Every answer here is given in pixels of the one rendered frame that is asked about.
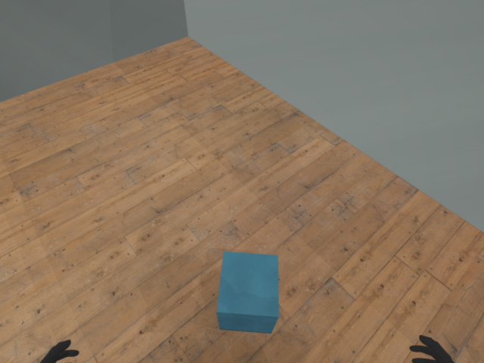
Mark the robot left hand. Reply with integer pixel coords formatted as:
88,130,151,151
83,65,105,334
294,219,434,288
40,340,79,363

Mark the robot right hand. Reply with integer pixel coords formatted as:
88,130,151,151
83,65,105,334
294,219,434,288
409,335,454,363

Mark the carton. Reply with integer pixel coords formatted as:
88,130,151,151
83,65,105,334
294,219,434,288
216,251,279,334

